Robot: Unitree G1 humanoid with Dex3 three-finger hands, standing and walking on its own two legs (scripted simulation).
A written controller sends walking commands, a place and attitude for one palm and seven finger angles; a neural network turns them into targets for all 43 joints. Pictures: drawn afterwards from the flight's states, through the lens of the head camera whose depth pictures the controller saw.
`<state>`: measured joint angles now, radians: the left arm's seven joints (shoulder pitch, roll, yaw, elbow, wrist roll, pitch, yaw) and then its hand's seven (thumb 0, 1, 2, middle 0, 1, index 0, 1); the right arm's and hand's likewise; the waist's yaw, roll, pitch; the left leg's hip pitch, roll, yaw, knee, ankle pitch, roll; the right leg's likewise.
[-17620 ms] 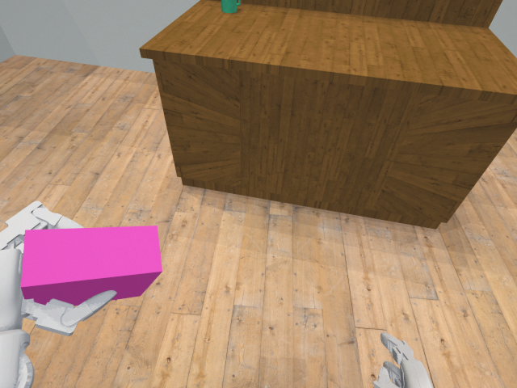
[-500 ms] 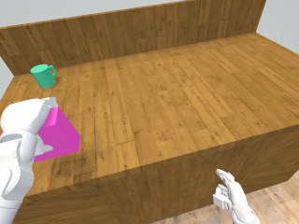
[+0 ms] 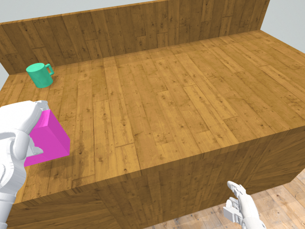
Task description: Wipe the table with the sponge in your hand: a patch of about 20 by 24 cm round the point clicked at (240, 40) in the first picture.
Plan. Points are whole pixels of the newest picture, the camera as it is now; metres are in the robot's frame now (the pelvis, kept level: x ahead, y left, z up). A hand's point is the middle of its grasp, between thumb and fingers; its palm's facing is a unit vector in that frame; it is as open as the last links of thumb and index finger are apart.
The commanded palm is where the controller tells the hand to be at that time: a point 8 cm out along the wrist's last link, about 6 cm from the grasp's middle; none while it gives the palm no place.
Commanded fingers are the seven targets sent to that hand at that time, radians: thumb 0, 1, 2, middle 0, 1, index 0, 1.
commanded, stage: move the sponge above the wiping area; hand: left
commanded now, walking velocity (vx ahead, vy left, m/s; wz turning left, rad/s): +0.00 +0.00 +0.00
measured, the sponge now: (40, 144) +0.26 +0.35 +0.10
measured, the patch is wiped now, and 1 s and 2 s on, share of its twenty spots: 0.00 0.00 0.00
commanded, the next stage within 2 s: lower the sponge onto the table in 1.88 s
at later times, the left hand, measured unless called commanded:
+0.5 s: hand (28, 133) +0.27 +0.37 +0.13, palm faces -0.02 +0.01 -1.00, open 9.9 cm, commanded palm +0.25 +0.37 +0.20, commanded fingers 0.00 0.10 1.30 -1.20 -1.60 -1.20 -1.60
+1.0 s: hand (28, 128) +0.28 +0.37 +0.14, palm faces +0.01 +0.02 -1.00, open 9.9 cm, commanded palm +0.24 +0.37 +0.20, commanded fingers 0.00 0.10 1.30 -1.20 -1.60 -1.20 -1.60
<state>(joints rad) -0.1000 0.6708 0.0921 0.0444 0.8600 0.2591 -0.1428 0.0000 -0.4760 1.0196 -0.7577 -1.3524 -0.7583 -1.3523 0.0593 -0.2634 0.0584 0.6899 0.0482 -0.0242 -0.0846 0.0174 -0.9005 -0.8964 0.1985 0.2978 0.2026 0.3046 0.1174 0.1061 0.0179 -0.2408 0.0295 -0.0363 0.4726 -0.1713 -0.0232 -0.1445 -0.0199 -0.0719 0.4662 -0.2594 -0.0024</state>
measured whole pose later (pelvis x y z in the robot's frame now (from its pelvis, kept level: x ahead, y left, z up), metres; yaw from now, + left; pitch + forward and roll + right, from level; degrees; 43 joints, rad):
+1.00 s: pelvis +0.01 +0.01 +0.00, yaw +0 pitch -2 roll -1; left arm -0.09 0.69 0.15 0.09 0.87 0.16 -0.12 0.00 -0.48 1.02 -0.76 -1.35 -0.76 -1.35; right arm 0.10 -0.26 0.04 0.68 0.05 -0.01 -0.08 0.02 -0.90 -0.90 0.20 0.30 0.20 0.30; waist 0.11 0.09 0.02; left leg -0.27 0.01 -0.03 0.49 -0.19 0.00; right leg -0.15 -0.03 -0.07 0.44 -0.26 0.02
